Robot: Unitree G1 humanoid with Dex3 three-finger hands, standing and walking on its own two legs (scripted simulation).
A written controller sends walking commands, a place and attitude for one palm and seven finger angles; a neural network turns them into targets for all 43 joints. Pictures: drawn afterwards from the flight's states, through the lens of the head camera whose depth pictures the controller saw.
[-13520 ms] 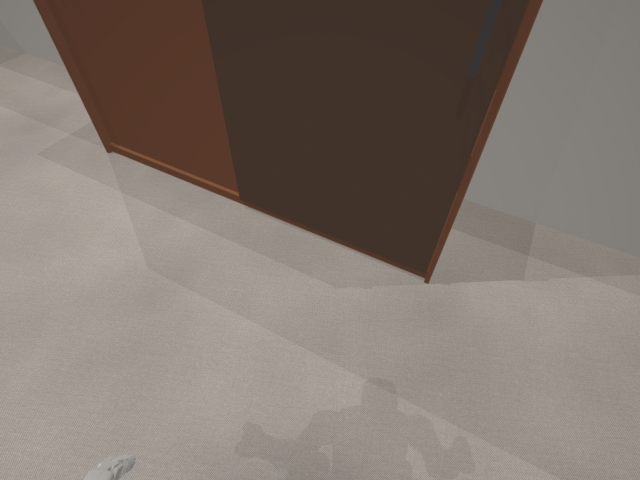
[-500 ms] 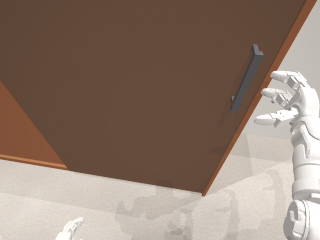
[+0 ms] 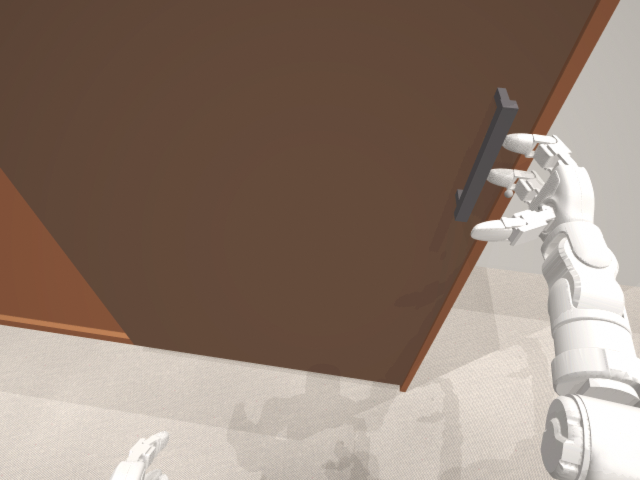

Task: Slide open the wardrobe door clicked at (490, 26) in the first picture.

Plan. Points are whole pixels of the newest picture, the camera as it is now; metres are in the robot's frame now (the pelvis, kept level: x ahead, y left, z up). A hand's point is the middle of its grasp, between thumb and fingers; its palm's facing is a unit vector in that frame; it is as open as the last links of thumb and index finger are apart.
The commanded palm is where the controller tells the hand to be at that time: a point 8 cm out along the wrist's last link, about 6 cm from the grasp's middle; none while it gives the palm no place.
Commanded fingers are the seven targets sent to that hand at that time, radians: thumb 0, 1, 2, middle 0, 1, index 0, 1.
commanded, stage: feel for the door with the fingertips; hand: right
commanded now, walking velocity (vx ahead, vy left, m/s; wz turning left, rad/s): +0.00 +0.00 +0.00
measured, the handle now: (479, 160) +0.50 -0.16 +0.16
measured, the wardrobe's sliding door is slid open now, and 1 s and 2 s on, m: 0.00 0.00 0.00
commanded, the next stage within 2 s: slide the fingers in behind the handle in 0.54 s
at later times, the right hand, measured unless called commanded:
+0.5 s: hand (510, 184) +0.45 -0.19 +0.16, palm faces +0.07 +1.00 +0.01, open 13.9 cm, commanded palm +0.43 -0.24 +0.16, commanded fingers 0.00 0.50 -0.30 0.30 1.20 0.30 1.20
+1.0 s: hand (512, 185) +0.45 -0.19 +0.16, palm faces +0.05 +1.00 +0.01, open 13.8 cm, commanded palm +0.42 -0.23 +0.16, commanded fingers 0.00 0.50 -0.30 0.30 1.20 0.30 1.20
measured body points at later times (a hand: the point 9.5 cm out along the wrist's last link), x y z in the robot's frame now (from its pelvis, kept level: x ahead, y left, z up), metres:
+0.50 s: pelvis -0.01 +0.01 +0.00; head +0.02 +0.01 +0.45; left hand +0.07 +0.27 -0.11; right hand +0.44 -0.24 +0.16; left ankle +0.02 +0.13 -0.73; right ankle -0.02 -0.12 -0.73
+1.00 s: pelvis -0.01 +0.00 +0.00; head +0.02 +0.00 +0.44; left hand +0.06 +0.26 -0.12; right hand +0.44 -0.25 +0.16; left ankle +0.02 +0.13 -0.73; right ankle -0.02 -0.12 -0.73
